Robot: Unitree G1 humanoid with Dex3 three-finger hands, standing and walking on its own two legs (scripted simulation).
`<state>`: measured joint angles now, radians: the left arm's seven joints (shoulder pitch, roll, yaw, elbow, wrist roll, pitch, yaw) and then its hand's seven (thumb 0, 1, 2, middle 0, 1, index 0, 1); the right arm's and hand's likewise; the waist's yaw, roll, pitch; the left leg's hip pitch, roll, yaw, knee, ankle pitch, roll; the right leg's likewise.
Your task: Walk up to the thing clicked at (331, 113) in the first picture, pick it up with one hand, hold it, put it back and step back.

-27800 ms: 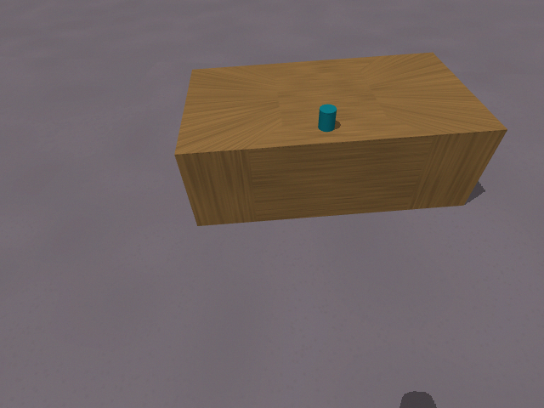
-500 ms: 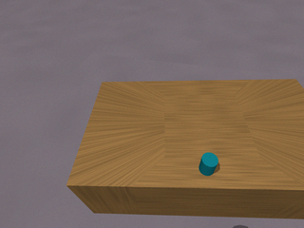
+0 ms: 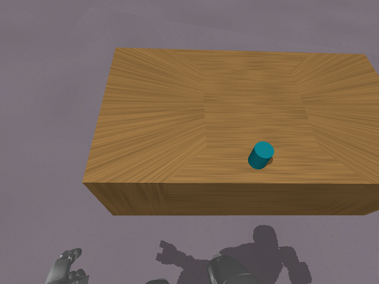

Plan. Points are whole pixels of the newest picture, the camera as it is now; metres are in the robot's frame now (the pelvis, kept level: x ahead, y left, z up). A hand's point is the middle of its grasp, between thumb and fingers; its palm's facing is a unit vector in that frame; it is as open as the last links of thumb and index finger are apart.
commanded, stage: step back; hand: right
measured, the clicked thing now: (260, 155) +0.52 -0.26 -0.27
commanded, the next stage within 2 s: none
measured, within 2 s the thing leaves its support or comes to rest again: neither
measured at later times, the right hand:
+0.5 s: hand out of the picture +0.01 -0.26 -0.15, palm faces -0.02 +0.91 -0.41, open 7.4 cm
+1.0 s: hand out of the picture -0.13 -0.26 -0.12, palm faces +0.05 +0.89 -0.45, open 7.4 cm
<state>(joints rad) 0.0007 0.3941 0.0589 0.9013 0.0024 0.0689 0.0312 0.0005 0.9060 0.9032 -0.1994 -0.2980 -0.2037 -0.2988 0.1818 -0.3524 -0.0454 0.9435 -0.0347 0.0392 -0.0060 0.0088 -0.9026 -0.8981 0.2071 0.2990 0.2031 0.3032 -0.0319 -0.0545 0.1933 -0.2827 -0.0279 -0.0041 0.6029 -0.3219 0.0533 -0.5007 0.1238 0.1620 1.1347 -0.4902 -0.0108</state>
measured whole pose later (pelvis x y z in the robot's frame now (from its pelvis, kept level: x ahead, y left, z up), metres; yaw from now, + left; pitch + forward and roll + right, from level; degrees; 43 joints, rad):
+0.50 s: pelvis -0.10 +0.01 +0.00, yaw -2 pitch +0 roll +0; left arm 0.11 0.35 0.06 0.78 0.03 0.04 0.02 0.00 0.90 0.90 -0.20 -0.30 -0.21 -0.30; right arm 0.13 -0.41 -0.04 0.86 0.00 0.03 -0.02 0.01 -0.90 -0.90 0.21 0.30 0.20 0.30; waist 0.02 0.01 0.17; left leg -0.34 -0.07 -0.10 0.92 -0.52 -0.02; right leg -0.35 0.00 0.05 0.58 -0.22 0.00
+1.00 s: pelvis -0.25 +0.02 -0.01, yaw -7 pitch -2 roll -1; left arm 0.22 0.42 0.10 0.84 0.02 0.09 -0.01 0.00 0.91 0.90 -0.20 -0.30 -0.20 -0.30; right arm 0.10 -0.37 -0.04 0.77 -0.03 0.02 -0.01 0.01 -0.90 -0.90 0.21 0.30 0.21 0.30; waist 0.03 -0.05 0.19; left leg -0.40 0.05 0.04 0.58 -0.15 0.02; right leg -0.30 0.03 0.11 0.90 -0.48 0.03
